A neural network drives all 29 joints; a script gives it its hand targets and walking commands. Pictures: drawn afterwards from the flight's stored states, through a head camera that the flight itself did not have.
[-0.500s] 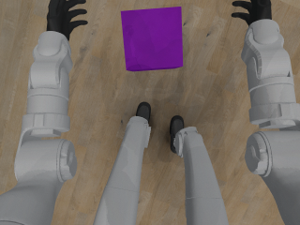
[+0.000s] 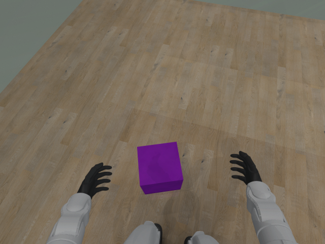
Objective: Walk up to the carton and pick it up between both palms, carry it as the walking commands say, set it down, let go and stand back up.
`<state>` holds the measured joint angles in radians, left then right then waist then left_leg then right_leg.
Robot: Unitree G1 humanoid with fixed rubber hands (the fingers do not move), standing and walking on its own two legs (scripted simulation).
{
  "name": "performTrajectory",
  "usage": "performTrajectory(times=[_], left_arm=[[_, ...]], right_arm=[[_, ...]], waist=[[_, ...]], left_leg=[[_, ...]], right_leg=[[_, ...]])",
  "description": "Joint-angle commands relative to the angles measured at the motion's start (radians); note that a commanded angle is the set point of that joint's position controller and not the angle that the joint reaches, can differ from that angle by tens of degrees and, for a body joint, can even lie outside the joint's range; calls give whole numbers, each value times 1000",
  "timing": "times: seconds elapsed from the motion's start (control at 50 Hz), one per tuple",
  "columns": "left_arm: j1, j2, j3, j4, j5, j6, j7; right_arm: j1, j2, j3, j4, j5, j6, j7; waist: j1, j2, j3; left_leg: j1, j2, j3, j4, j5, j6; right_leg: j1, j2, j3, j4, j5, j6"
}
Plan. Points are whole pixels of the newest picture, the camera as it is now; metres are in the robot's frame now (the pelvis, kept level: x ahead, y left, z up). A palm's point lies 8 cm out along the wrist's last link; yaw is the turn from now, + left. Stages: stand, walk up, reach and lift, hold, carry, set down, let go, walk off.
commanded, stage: let go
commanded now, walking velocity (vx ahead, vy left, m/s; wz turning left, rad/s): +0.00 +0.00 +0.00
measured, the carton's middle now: (160, 169) +0.46 +0.08 -0.63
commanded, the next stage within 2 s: stand in 0.76 s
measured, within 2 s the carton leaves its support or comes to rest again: neither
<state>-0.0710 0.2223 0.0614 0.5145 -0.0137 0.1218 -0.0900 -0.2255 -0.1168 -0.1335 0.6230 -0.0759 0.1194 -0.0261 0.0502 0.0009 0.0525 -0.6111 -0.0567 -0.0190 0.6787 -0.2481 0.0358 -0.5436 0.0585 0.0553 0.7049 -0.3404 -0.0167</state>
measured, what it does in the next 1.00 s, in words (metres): shifts its weight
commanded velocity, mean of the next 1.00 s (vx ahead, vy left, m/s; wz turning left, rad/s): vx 0.00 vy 0.00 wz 0.00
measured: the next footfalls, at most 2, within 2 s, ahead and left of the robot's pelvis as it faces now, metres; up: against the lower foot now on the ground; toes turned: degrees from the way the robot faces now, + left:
none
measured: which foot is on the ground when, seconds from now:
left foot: down 0.00-1.00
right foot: down 0.00-1.00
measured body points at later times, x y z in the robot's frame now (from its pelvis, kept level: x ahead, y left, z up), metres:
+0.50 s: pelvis +0.06 -0.04 +0.02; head +0.08 -0.03 +0.47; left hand +0.23 +0.20 -0.05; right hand +0.23 -0.27 -0.06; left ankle +0.05 +0.09 -0.72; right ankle +0.00 -0.11 -0.72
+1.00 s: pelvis +0.06 -0.01 +0.02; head +0.01 +0.01 +0.47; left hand +0.20 +0.27 -0.08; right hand +0.20 -0.30 -0.05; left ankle +0.05 +0.09 -0.72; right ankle +0.00 -0.11 -0.72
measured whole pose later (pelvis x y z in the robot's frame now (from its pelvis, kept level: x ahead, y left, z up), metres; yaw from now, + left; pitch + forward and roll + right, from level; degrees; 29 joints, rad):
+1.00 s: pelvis +0.06 -0.01 +0.02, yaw -1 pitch -1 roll -1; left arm 0.27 0.32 0.05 0.70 0.04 0.03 0.00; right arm 0.24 -0.29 -0.07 0.75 -0.05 0.00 -0.01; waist 0.00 -0.05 -0.14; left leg -0.21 -0.03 -0.01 0.53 -0.31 0.03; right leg -0.11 0.06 0.04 0.47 -0.35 -0.03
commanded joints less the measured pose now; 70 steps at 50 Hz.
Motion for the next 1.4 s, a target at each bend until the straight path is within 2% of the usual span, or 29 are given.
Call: performTrajectory(times=[0.0,0.02,0.06,0.2,0.22,0.3,0.34,0.4,0.44,0.52,0.54,0.56,0.6,0.66,0.7,0.72,0.74,0.84,0.94,0.96,0.98,1.0,1.02,1.1,1.12,1.14,1.2,1.22,1.38], left_arm=[[151,74,-13,-197,23,-56,11],[58,83,-17,-227,8,-62,17],[31,83,24,-280,28,-86,27],[248,127,28,-275,4,-90,16],[278,110,15,-242,-3,-87,18],[254,128,10,-286,2,-74,6],[305,134,17,-197,17,-53,7],[274,102,-9,-249,5,-35,7],[269,113,16,-217,29,-24,16],[288,108,29,-210,37,14,46],[227,123,49,-245,25,13,53],[263,104,37,-241,9,34,59],[313,122,54,-222,37,37,72],[278,118,48,-264,42,37,94],[301,109,51,-214,41,51,96],[321,235,41,-69,36,-10,121],[251,247,43,-55,47,-31,124],[226,171,9,6,43,-105,99],[257,242,38,87,54,-136,99],[260,256,40,101,67,-140,100],[207,220,32,97,54,-142,93],[239,243,31,103,51,-146,88],[285,214,33,133,50,-153,92],[301,250,31,144,49,-157,98],[286,248,24,152,48,-161,92],[309,295,48,155,46,-169,91],[319,261,29,186,42,-173,95],[285,256,22,169,42,-176,91],[322,247,-5,253,36,-164,104]], right_arm=[[150,-97,23,-146,29,-62,35],[81,-122,-17,-157,22,-64,38],[33,-119,-15,-285,5,-103,41],[347,-177,37,-375,32,-110,51],[321,-152,55,-372,52,-114,47],[407,-147,81,-357,46,-75,55],[359,-175,60,-346,68,-69,59],[423,-165,80,-301,71,-42,70],[395,-176,84,-284,75,-38,62],[395,-166,92,-298,85,-64,45],[343,-174,108,-300,115,-85,44],[431,-172,86,-259,85,-76,34],[479,-193,79,-278,73,-90,17],[425,-202,100,-275,87,-100,23],[440,-198,105,-248,89,-110,25],[416,-297,39,-58,24,-105,-1],[442,-300,38,-75,31,-118,10],[416,-312,38,7,26,-142,2],[391,-317,23,32,29,-148,11],[417,-304,27,41,37,-151,14],[413,-349,16,55,26,-152,9],[385,-352,16,49,39,-158,10],[403,-353,14,62,28,-158,9],[404,-394,20,91,27,-183,11],[415,-353,16,108,29,-181,6],[400,-391,16,99,28,-177,12],[408,-361,29,134,46,-176,8],[394,-377,21,129,51,-182,4],[393,-399,30,192,38,-173,5]], waist=[[19,57,-256],[-17,137,-213],[36,4,-248],[-34,-111,-235],[-6,-68,-255],[-54,-71,-125],[0,-59,-97],[-59,-12,-43],[-38,17,-3],[-16,-46,-70],[-24,-53,-101],[-72,-160,-128],[-93,-163,-209],[-38,-4,-189],[-56,-69,-237],[25,-147,-280],[-17,-189,-274],[-45,105,-241],[-44,77,-60],[-58,-29,-38],[-68,52,-81],[-44,-25,-30],[-49,4,-29],[-27,73,-16],[-46,4,-111],[-28,67,-58],[-36,-37,-100],[-44,55,-193],[-55,21,-71]], left_leg=[[513,66,-19,-193,43,-58],[512,91,-45,-206,-14,-69],[478,49,-8,-192,94,-74],[598,19,4,-182,328,-42],[613,6,2,-188,357,-53],[668,10,6,-208,259,-36],[587,2,5,-237,266,-47],[603,8,-3,-236,210,-52],[580,-1,3,-230,236,-60],[497,-18,-5,-217,306,-49],[465,-23,-16,-193,289,-43],[519,-13,-21,-203,271,-43],[491,-18,-13,-172,309,-47],[420,-34,-3,-164,350,-50],[419,-12,-11,-145,333,-41],[395,79,-24,-148,442,-52],[433,98,-51,-140,453,-30],[471,128,-64,-182,397,-28],[333,150,-133,-265,84,-9],[326,149,-123,-259,71,-13],[346,144,-122,-280,37,-9],[310,159,-159,-313,19,1],[341,155,-143,-328,-21,-4],[338,149,-146,-329,91,11],[439,161,-162,-318,152,-2],[407,152,-143,-310,200,2],[475,155,-127,-285,284,7],[492,167,-126,-277,321,7],[448,160,-145,-350,30,9]], right_leg=[[49,-30,-60,-207,-50,-5],[32,-34,-55,-194,-76,-6],[136,-37,-46,-228,-8,8],[311,-61,10,-282,350,37],[372,-68,-7,-279,397,39],[305,-86,12,-319,369,46],[372,-77,21,-323,416,46],[373,-71,25,-331,331,33],[378,-89,33,-321,427,44],[454,-85,32,-273,655,56],[432,-102,46,-241,729,71],[444,-97,39,-253,715,74],[529,-101,51,-217,897,84],[500,-94,35,-211,856,59],[516,-98,49,-211,899,67],[526,-140,-1,-211,786,71],[479,-115,14,-210,635,43],[409,-125,70,-269,423,22],[328,-105,93,-334,107,18],[318,-126,104,-339,145,15],[330,-107,110,-330,119,3],[326,-94,73,-327,110,-4],[300,-99,103,-331,85,-2],[327,-104,109,-324,138,-14],[333,-107,88,-305,162,-28],[310,-106,111,-309,173,-21],[327,-108,97,-314,256,-9],[369,-102,77,-297,254,-17],[311,-133,140,-356,122,-18]])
